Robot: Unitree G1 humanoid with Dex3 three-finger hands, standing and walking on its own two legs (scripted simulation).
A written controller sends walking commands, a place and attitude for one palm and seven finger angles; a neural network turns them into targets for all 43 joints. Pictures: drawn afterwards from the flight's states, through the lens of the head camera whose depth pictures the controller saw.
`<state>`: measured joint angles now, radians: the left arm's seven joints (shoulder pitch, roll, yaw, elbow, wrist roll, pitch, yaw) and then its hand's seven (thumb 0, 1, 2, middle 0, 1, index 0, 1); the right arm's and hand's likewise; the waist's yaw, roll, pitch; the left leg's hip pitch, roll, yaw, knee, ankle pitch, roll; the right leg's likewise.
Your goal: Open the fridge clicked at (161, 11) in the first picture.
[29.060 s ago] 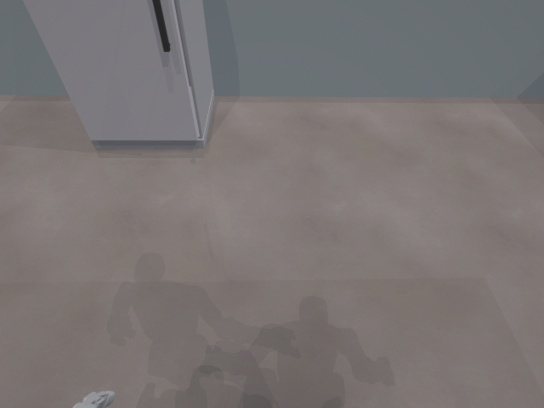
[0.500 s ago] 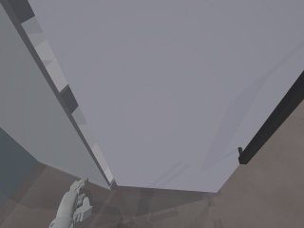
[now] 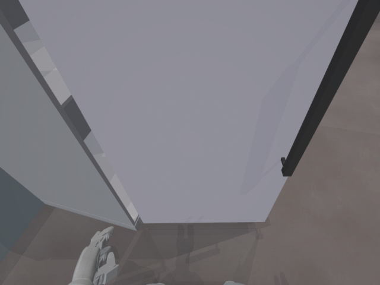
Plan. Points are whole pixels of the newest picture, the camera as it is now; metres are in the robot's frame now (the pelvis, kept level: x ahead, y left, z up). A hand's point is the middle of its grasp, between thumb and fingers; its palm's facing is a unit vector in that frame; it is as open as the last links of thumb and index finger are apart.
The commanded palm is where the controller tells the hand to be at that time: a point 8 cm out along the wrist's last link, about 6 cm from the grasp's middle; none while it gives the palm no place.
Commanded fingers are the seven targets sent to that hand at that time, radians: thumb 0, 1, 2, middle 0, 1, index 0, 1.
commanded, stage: step back with the hand held close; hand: right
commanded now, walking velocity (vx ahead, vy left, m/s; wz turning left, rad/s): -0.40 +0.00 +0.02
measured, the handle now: (311, 108) +0.48 -0.26 +0.11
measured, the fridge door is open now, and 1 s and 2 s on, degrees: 74 74 74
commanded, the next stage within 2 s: stop stepping back and stand still in 0.66 s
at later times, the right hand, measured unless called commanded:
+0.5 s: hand out of the picture +0.14 -0.25 +0.19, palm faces +0.49 +0.73 -0.47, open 7.4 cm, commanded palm +0.07 -0.28 +0.20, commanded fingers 0.00 -0.90 -0.90 0.20 0.30 0.20 0.30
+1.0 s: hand out of the picture +0.08 -0.24 +0.18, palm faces +0.37 +0.82 -0.44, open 7.4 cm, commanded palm +0.02 -0.28 +0.20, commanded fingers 0.00 -0.90 -0.90 0.20 0.30 0.20 0.30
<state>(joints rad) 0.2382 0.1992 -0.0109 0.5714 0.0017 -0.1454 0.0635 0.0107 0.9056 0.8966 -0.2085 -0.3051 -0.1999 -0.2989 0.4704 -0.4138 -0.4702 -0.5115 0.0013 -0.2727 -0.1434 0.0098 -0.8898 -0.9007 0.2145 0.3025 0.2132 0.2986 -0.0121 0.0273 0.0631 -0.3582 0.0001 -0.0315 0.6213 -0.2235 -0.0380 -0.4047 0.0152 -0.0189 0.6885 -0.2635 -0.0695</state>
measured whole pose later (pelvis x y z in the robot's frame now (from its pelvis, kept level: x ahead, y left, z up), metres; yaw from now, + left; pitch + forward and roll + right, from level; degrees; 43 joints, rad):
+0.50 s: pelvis -0.05 +0.02 -0.01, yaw -2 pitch -1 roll +2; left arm 0.22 0.19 0.02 0.61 0.01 -0.16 0.05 0.01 0.91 0.90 -0.21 -0.30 -0.20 -0.30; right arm 0.46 -0.43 -0.53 -0.55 0.01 -0.34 -0.12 0.01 -0.89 -0.90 0.22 0.30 0.22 0.30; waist -0.01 0.03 0.08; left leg -0.43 -0.05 -0.07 0.71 -0.26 -0.04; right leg -0.55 -0.03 -0.02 0.79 -0.33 -0.04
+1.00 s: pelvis -0.14 +0.01 +0.01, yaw +3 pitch +1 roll +2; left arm 0.21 0.16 -0.02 0.62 0.02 -0.15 0.05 0.01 0.90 0.90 -0.21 -0.31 -0.20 -0.30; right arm 0.52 -0.44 -0.43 -0.52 0.05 -0.22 -0.13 0.01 -0.89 -0.90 0.21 0.30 0.21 0.30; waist -0.02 0.03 0.00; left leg -0.14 -0.02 0.01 0.42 -0.29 0.00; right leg -0.47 -0.05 -0.04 0.63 -0.26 0.00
